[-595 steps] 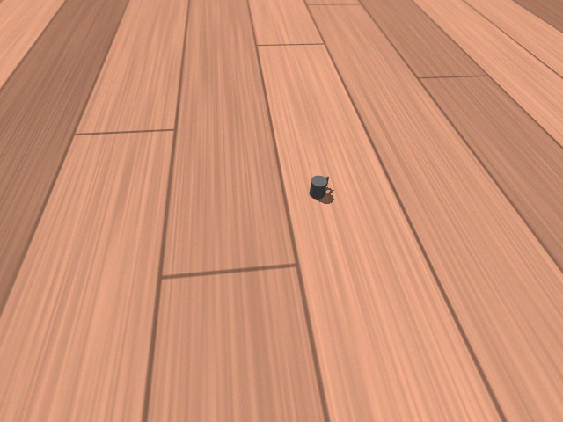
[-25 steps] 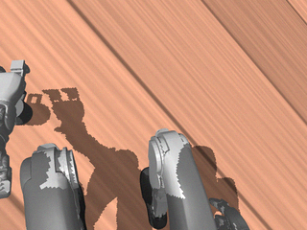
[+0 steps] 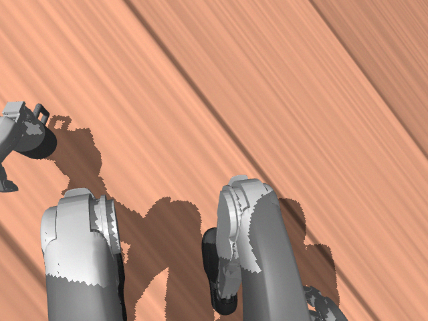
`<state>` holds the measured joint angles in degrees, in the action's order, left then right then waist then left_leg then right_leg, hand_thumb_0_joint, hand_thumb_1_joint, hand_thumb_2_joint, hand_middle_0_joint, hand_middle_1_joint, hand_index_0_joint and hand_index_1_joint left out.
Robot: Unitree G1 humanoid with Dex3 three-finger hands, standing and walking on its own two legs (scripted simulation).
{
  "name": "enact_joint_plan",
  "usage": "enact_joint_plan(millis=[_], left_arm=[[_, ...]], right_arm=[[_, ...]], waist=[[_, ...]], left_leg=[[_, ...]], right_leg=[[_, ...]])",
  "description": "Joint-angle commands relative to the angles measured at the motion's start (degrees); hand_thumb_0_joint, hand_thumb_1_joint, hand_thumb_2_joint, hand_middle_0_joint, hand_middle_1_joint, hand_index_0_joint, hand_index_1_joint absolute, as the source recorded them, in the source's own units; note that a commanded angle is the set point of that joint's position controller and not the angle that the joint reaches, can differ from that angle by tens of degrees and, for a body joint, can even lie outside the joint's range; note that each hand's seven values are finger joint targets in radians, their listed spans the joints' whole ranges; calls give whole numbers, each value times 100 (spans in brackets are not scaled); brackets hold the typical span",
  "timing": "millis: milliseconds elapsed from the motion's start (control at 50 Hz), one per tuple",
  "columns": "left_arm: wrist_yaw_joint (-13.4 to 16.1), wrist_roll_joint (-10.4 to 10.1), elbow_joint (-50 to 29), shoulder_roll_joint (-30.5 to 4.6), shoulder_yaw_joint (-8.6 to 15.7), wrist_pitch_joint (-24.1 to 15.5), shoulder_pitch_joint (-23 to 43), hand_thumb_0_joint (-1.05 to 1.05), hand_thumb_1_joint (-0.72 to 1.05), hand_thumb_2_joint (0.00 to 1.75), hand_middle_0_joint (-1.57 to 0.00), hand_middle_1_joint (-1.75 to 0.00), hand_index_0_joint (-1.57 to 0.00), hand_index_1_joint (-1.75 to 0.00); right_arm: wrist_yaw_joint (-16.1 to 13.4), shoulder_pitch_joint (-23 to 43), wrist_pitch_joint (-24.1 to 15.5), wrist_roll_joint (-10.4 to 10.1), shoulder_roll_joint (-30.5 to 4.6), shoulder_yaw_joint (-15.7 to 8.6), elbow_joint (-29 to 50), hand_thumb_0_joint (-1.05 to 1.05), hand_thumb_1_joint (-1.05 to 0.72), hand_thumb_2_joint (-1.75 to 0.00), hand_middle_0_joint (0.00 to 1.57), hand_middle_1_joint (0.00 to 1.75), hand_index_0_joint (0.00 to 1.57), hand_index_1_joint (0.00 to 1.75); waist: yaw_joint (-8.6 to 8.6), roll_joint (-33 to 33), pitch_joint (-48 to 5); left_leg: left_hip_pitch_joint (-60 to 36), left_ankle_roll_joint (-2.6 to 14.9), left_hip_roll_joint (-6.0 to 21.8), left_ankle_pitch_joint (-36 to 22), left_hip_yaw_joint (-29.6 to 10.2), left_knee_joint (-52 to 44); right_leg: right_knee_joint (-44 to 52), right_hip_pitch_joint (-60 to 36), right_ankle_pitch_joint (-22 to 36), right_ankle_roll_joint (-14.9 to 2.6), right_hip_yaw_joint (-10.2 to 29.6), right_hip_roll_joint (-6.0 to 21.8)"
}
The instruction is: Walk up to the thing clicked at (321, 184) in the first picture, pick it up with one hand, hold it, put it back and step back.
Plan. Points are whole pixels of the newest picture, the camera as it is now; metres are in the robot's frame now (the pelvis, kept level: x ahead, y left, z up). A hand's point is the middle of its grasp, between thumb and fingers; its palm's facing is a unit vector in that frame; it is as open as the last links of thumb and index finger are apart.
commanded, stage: rest palm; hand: left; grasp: from above
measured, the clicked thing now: (34, 131) +0.46 +0.31 -0.28
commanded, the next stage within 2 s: close in 1.28 s
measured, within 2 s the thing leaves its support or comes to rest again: neither
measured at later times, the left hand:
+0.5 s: hand (26, 129) +0.45 +0.31 -0.23, palm faces -0.44 -0.12 -0.89, open 14.3 cm
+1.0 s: hand (30, 139) +0.43 +0.30 -0.24, palm faces -0.42 -0.11 -0.90, open 14.3 cm
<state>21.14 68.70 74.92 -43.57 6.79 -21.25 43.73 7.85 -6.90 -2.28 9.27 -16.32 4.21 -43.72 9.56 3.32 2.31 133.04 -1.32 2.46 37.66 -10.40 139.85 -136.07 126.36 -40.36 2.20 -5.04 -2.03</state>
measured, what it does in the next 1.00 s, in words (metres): stands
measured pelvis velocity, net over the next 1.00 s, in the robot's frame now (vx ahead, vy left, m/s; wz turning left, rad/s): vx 0.00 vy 0.00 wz -0.07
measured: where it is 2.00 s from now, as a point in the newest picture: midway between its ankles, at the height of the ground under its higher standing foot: (168, 293)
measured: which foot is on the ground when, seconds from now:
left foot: down 0.00-1.00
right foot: down 0.00-1.00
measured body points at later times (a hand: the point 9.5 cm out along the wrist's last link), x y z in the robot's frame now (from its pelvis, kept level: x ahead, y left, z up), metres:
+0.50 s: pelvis +0.01 +0.00 -0.02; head +0.27 +0.07 +0.34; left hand +0.47 +0.31 -0.18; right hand +0.05 -0.26 -0.12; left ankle +0.08 +0.14 -0.29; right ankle +0.10 -0.12 -0.29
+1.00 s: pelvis +0.00 +0.00 -0.03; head +0.25 +0.10 +0.34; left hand +0.45 +0.30 -0.19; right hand +0.07 -0.27 -0.10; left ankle +0.08 +0.14 -0.29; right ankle +0.10 -0.12 -0.29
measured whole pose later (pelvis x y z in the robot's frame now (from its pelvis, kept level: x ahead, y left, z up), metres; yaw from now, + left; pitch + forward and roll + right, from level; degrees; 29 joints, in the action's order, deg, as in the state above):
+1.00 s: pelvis +0.00 +0.00 -0.03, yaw -4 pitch +27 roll -11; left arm 37.8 74.9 96.8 -50.5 7.8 -15.7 53.1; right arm 13.2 -3.2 -11.1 16.2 -18.4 10.6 -44.1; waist 17.1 6.3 4.5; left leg 135.7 -1.4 2.9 39.3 -14.6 146.2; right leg -139.4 128.4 -39.8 3.0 -7.8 -4.1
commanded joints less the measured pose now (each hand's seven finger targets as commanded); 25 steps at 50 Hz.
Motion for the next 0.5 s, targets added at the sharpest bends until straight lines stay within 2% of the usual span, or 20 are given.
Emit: enact_joint_plan(millis=[0, 40, 80, 120, 160, 180, 200, 220, 240, 280, 320, 340, 360, 380, 400, 420, 460, 480], left_arm=[[1205, 517, -272, -1239, 316, -230, 1805, 0, -55, 99, -6, -98, -5, -98], [1582, 790, 41, -1380, 361, -45, 2146, 0, -57, 102, -6, -95, -4, -97], [1835, 932, 355, -1229, 215, 236, 2412, 0, -58, 103, -6, -94, -3, -96], [1979, 883, 808, -1094, 95, 531, 2579, 0, -56, 102, -6, -95, -4, -96], [2060, 900, 1080, -1202, 53, 789, 2778, 0, -57, 103, -6, -95, -4, -97], [2043, 853, 1326, -1222, 10, 898, 2831, 0, -57, 103, -6, -95, -4, -97], [2036, 833, 1331, -1304, 31, 982, 2894, 0, -56, 102, -6, -96, -4, -97], [1971, 812, 1619, -1244, -86, 1083, 2864, 0, -55, 101, -6, -96, -4, -98], [1909, 728, 1647, -1250, -87, 1134, 2915, 0, -54, 100, -6, -98, -5, -98], [1760, 607, 1607, -1533, 10, 1188, 2959, 0, -53, 98, -5, -100, -6, -99], [1617, 437, 1675, -1579, 52, 1225, 2752, 0, -52, 97, -5, -100, -6, -100], [1543, 362, 1578, -1645, 104, 1231, 2666, 0, -51, 96, -5, -102, -6, -101], [1505, 300, 1505, -1975, 408, 1233, 2481, 0, -51, 95, -5, -102, -6, -101], [1400, 280, 1485, -1881, 347, 1234, 2337, 0, -51, 94, -5, -103, -7, -101], [1342, 191, 1552, -2028, 544, 1222, 2160, 0, -51, 94, -5, -102, -6, -101], [1285, 160, 1468, -2077, 618, 1191, 1971, 0, -51, 94, -5, -103, -6, -101], [1146, -1, 1229, -1883, 491, 1089, 1968, 0, -52, 95, -5, -102, -6, -101], [1115, -8, 1196, -2096, 623, 1026, 1911, 0, -54, 96, -5, -102, -6, -101]], right_arm=[[-66, -702, -30, 164, -1434, -503, -26, 0, -89, -90, 20, 30, 20, 30], [-54, -635, -79, 240, -1498, -489, -113, 0, -89, -90, 20, 30, 20, 30], [-23, -586, -130, 304, -1510, -511, -223, 0, -89, -90, 20, 30, 20, 30], [62, -476, -237, 374, -1523, -478, -262, 0, -89, -90, 20, 30, 20, 30], [110, -443, -296, 403, -1566, -423, -306, 0, -89, -90, 20, 30, 20, 30], [142, -427, -356, 397, -1585, -408, -298, 0, -89, -90, 20, 30, 20, 30], [162, -455, -384, 437, -1605, -354, -302, 0, -89, -90, 20, 30, 20, 30], [216, -429, -448, 453, -1595, -297, -248, 0, -89, -90, 20, 30, 20, 30], [252, -438, -508, 461, -1604, -278, -249, 0, -89, -90, 20, 30, 20, 30], [293, -462, -579, 459, -1580, -199, -188, 0, -89, -90, 20, 30, 20, 30], [331, -481, -641, 444, -1525, -112, -111, 0, -89, -90, 20, 30, 20, 30], [351, -519, -671, 457, -1506, -80, -63, 0, -89, -90, 20, 30, 20, 30], [354, -593, -691, 475, -1613, -93, -19, 0, -89, -90, 20, 30, 20, 30], [375, -607, -720, 470, -1546, -63, 55, 0, -90, -90, 20, 30, 20, 30], [392, -742, -707, 502, -1602, -56, -5, 0, -90, -90, 20, 30, 20, 30], [388, -769, -688, 488, -1624, -55, 18, 0, -90, -90, 20, 30, 20, 30], [412, -696, -679, 481, -1523, 7, 116, 0, -90, -90, 20, 30, 20, 30], [412, -768, -653, 491, -1552, 2, 49, 0, -90, -90, 20, 30, 20, 30]], waist=[[373, -2071, -3759], [433, -2288, -3681], [541, -2421, -3730], [632, -2389, -3624], [655, -2414, -3554], [729, -2383, -3446], [725, -2360, -3470], [786, -2273, -3351], [824, -2204, -3295], [782, -2182, -3366], [707, -2021, -3457], [681, -2001, -3544], [641, -1928, -3690], [608, -1979, -3726], [638, -1833, -3818], [565, -1827, -3913], [565, -1903, -3951], [566, -1884, -4004]], left_leg=[[-3208, 126, -53, -756, 599, -1182], [-3286, 93, -51, -666, 577, -1241], [-3325, 85, -64, -586, 551, -1276], [-3163, 110, -84, -445, 538, -1240], [-3078, 132, -91, -350, 566, -1235], [-2998, 144, -77, -310, 552, -1178], [-2936, 163, -68, -367, 561, -1156], [-2859, 183, -73, -333, 570, -1045], [-2743, 210, -74, -267, 554, -1036], [-2683, 243, -63, -310, 563, -940], [-2537, 267, -62, -405, 581, -868], [-2507, 281, -60, -512, 595, -831], [-2585, 285, -62, -710, 600, -801], [-2617, 288, -65, -861, 626, -745], [-2592, 306, -49, -1043, 621, -706], [-2613, 303, -52, -1144, 612, -754], [-2600, 299, -35, -1227, 567, -756], [-2567, 301, -14, -1258, 552, -746]], right_leg=[[1162, -1063, 1087, -383, -623, -180], [1075, -752, 977, -391, -702, -169], [1030, -554, 928, -401, -761, -172], [996, -453, 876, -377, -806, -164], [1047, -435, 839, -358, -778, -178], [1012, -404, 839, -344, -790, -175], [1076, -500, 902, -333, -769, -199], [1019, -493, 915, -324, -765, -174], [1022, -530, 861, -292, -770, -176], [1061, -691, 898, -309, -716, -197], [1107, -967, 992, -328, -655, -226], [1126, -1158, 1079, -321, -633, -239], [1097, -1384, 1290, -311, -659, -233], [1055, -1511, 1441, -304, -615, -237], [1075, -1729, 1652, -274, -639, -246], [1081, -1848, 1743, -279, -654, -265], [1079, -1970, 1873, -286, -671, -281], [1081, -2122, 1937, -276, -651, -299]])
